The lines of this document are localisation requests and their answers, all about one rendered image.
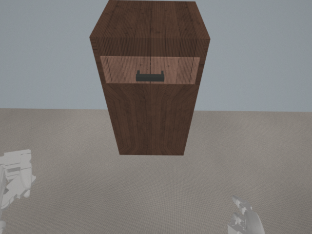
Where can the robot right hand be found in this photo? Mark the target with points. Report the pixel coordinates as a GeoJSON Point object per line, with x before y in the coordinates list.
{"type": "Point", "coordinates": [249, 224]}

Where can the handle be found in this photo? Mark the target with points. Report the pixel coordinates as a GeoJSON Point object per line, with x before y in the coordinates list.
{"type": "Point", "coordinates": [149, 77]}

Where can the cabinet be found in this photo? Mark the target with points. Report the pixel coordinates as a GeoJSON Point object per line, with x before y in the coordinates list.
{"type": "Point", "coordinates": [149, 118]}

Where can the robot left hand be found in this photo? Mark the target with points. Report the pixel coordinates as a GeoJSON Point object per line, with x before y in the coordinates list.
{"type": "Point", "coordinates": [16, 167]}

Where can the drawer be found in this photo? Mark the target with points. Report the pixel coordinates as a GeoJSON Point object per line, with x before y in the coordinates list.
{"type": "Point", "coordinates": [123, 69]}

